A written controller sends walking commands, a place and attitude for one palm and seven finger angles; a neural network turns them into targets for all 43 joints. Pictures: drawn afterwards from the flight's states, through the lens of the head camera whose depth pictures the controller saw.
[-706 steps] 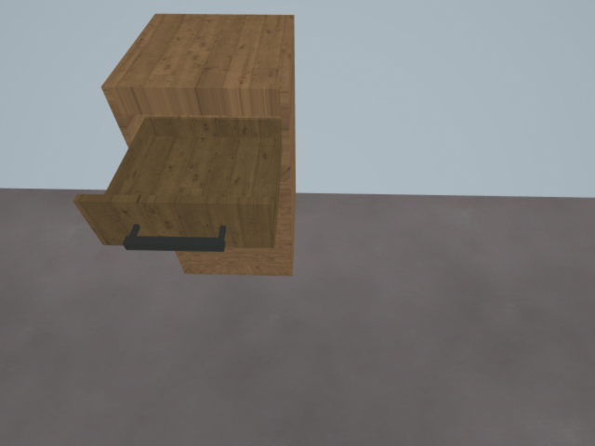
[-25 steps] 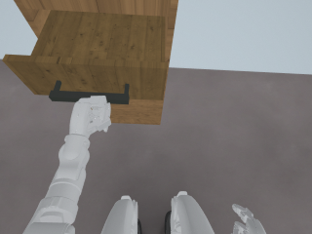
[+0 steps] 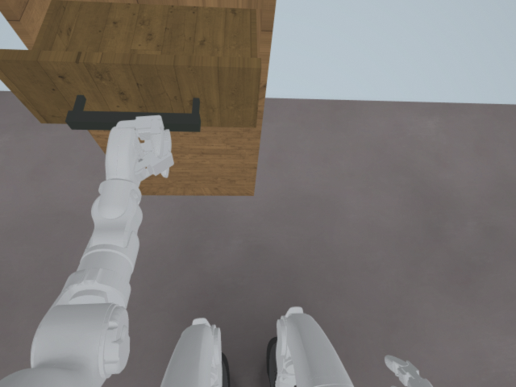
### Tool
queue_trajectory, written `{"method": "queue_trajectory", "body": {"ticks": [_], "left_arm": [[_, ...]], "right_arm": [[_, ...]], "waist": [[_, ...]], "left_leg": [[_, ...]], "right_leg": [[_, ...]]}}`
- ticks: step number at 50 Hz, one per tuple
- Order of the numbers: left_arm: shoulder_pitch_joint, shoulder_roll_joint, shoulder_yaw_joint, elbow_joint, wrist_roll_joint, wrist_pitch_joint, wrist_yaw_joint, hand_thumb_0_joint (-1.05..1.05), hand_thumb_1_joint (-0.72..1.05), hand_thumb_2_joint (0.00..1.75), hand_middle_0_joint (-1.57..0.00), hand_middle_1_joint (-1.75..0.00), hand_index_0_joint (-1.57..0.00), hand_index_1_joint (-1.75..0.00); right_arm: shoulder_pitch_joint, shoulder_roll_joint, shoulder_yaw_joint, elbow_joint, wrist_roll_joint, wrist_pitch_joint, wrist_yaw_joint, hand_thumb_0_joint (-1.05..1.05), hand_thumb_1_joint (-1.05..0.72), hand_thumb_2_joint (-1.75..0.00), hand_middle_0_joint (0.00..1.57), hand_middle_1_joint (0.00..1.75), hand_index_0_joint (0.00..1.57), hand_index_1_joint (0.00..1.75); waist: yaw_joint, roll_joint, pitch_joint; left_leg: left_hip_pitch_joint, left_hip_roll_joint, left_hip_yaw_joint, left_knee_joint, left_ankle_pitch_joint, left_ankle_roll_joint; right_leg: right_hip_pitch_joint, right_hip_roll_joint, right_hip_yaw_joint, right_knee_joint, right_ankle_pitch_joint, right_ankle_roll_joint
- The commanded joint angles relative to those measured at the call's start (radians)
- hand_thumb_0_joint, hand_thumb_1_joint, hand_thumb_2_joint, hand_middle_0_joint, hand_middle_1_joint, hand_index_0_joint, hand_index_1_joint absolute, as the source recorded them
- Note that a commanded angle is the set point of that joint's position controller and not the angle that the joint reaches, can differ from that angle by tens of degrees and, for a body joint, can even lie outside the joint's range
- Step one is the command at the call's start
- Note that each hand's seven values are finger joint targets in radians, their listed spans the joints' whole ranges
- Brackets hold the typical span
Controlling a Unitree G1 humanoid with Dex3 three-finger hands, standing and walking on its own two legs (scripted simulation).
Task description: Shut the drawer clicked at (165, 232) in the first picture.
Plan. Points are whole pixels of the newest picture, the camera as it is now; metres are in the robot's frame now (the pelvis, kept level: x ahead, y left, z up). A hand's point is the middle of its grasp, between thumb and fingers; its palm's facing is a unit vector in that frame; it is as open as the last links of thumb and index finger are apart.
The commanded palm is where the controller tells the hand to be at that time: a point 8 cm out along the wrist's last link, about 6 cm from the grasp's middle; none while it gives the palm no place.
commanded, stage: push the drawer shut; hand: left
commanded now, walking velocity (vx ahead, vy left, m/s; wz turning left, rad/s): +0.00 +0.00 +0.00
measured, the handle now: (137, 111) +0.54 +0.17 +0.02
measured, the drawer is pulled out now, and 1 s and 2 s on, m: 0.12 0.00 0.00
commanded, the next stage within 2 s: pull the fist back off the drawer in 1.40 s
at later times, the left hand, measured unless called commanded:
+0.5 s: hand (171, 122) +0.52 +0.11 +0.02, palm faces -0.05 -1.00 -0.04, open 3.5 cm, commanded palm +0.52 +0.16 +0.03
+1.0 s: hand (173, 90) +0.59 +0.11 +0.02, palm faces -0.06 -1.00 -0.03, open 3.4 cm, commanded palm +0.58 +0.15 +0.03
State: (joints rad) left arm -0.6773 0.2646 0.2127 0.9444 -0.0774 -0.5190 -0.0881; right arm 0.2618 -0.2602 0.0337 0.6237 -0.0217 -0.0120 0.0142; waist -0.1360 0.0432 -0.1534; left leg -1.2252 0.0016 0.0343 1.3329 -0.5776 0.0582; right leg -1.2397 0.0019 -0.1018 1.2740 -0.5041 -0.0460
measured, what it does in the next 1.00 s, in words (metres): stands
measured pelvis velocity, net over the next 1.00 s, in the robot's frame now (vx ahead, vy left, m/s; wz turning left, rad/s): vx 0.00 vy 0.00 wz -0.05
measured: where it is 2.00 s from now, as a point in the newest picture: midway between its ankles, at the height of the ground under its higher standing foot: outside the picture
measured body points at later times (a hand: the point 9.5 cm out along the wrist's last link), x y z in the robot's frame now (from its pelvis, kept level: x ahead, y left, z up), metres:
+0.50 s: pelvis +0.00 +0.00 -0.01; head +0.17 +0.01 +0.41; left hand +0.52 +0.17 +0.02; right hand +0.02 -0.26 -0.13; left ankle +0.02 +0.08 -0.61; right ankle +0.05 -0.10 -0.61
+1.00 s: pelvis +0.00 +0.00 -0.02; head +0.20 +0.02 +0.37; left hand +0.59 +0.17 +0.02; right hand -0.03 -0.25 -0.12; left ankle +0.02 +0.08 -0.61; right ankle +0.05 -0.10 -0.61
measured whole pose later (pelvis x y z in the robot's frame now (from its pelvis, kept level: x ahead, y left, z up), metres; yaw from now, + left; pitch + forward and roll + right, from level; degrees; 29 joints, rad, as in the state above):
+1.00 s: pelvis +0.00 +0.00 -0.02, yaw -3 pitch +34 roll -5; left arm -1.16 0.56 0.41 1.27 0.05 -0.43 -0.12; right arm 0.36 -0.26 0.09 0.61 -0.07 0.05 0.05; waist -0.29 0.06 -0.12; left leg -1.43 0.04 0.01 1.43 -0.60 0.06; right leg -1.42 0.04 -0.13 1.32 -0.49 -0.05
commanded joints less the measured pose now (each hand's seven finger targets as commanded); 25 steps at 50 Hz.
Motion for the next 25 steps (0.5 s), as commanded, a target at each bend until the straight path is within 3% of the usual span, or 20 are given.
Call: {"method": "queue_trajectory", "body": {"ticks": [1, 5, 7, 10, 11, 15, 17, 20, 23, 25], "left_arm": [[-0.554, 0.238, 0.083, -0.174, -0.015, -0.096, 0.021, 0.0, 0.9, 0.9, -1.4, -1.6, -1.4, -1.6], [-0.579, 0.276, 0.111, -0.151, -0.009, -0.105, 0.007, 0.0, 0.9, 0.9, -1.4, -1.6, -1.4, -1.6], [-0.591, 0.289, 0.124, -0.131, -0.014, -0.099, 0.002, 0.0, 0.9, 0.9, -1.4, -1.6, -1.4, -1.6], [-0.637, 0.294, 0.117, -0.135, -0.008, -0.097, -0.007, 0.0, 0.9, 0.9, -1.4, -1.6, -1.4, -1.6], [-0.642, 0.283, 0.111, -0.122, -0.01, -0.093, -0.007, 0.0, 0.9, 0.9, -1.4, -1.6, -1.4, -1.6], [-0.671, 0.328, 0.145, -0.087, -0.003, -0.09, 0.0, 0.0, 0.9, 0.9, -1.4, -1.6, -1.4, -1.6], [-0.711, 0.322, 0.134, -0.076, 0.004, -0.089, 0.002, 0.0, 0.9, 0.9, -1.4, -1.6, -1.4, -1.6], [-0.737, 0.34, 0.144, -0.067, 0.012, -0.093, 0.007, 0.0, 0.9, 0.9, -1.4, -1.6, -1.4, -1.6], [-0.789, 0.367, 0.152, -0.02, 0.021, -0.084, 0.009, 0.0, 0.9, 0.9, -1.4, -1.6, -1.4, -1.6], [-0.839, 0.395, 0.155, -0.026, 0.034, -0.086, 0.006, 0.0, 0.9, 0.9, -1.4, -1.6, -1.4, -1.6]], "right_arm": [[0.134, -0.157, -0.057, -0.056, -0.005, -0.017, -0.008, 0.0, -0.9, -0.9, 0.2, 0.3, 0.2, 0.3], [0.153, -0.159, -0.057, -0.058, -0.011, -0.008, -0.003, 0.0, -0.9, -0.9, 0.2, 0.3, 0.2, 0.3], [0.16, -0.16, -0.056, -0.055, -0.01, -0.001, -0.002, 0.0, -0.9, -0.9, 0.2, 0.3, 0.2, 0.3], [0.172, -0.161, -0.055, -0.056, -0.012, 0.005, 0.001, 0.0, -0.9, -0.9, 0.2, 0.3, 0.2, 0.3], [0.175, -0.16, -0.056, -0.053, -0.011, 0.008, 0.002, 0.0, -0.9, -0.9, 0.2, 0.3, 0.2, 0.3], [0.189, -0.165, -0.053, -0.052, -0.014, 0.014, 0.004, 0.0, -0.9, -0.9, 0.2, 0.3, 0.2, 0.3], [0.198, -0.164, -0.051, -0.046, -0.016, 0.017, 0.005, 0.0, -0.9, -0.9, 0.2, 0.3, 0.2, 0.3], [0.21, -0.169, -0.051, -0.043, -0.021, 0.019, 0.009, 0.0, -0.9, -0.9, 0.2, 0.3, 0.2, 0.3], [0.217, -0.172, -0.045, -0.034, -0.023, 0.022, 0.009, 0.0, -0.9, -0.9, 0.2, 0.3, 0.2, 0.3], [0.224, -0.176, -0.042, -0.034, -0.025, 0.023, 0.007, 0.0, -0.9, -0.9, 0.2, 0.3, 0.2, 0.3]], "waist": [[-0.055, 0.042, -0.507], [-0.049, 0.078, -0.571], [-0.059, 0.047, -0.572], [-0.065, 0.09, -0.591], [-0.07, 0.098, -0.581], [-0.076, 0.078, -0.568], [-0.091, 0.067, -0.556], [-0.095, 0.106, -0.585], [-0.121, 0.077, -0.538], [-0.127, 0.11, -0.546]], "left_leg": [[0.245, -0.005, -0.101, -0.149, 0.28, -0.028], [0.27, -0.003, -0.101, -0.139, 0.324, -0.029], [0.249, -0.001, -0.096, -0.13, 0.323, -0.024], [0.27, 0.002, -0.102, -0.132, 0.348, -0.025], [0.276, 0.002, -0.103, -0.132, 0.346, -0.026], [0.238, 0.002, -0.1, -0.125, 0.319, -0.02], [0.224, 0.003, -0.102, -0.122, 0.314, -0.018], [0.251, 0.004, -0.106, -0.116, 0.331, -0.019], [0.19, 0.006, -0.104, -0.102, 0.288, -0.012], [0.202, 0.008, -0.113, -0.102, 0.288, -0.013]], "right_leg": [[0.3, 0.02, 0.104, -0.149, 0.201, 0.02], [0.314, 0.023, 0.105, -0.137, 0.239, 0.017], [0.329, 0.024, 0.113, -0.144, 0.248, 0.021], [0.319, 0.025, 0.108, -0.137, 0.268, 0.019], [0.304, 0.025, 0.107, -0.141, 0.261, 0.02], [0.311, 0.03, 0.114, -0.148, 0.239, 0.021], [0.311, 0.03, 0.115, -0.149, 0.237, 0.022], [0.286, 0.033, 0.112, -0.143, 0.24, 0.021], [0.276, 0.034, 0.12, -0.151, 0.205, 0.023], [0.256, 0.035, 0.116, -0.141, 0.197, 0.021]]}}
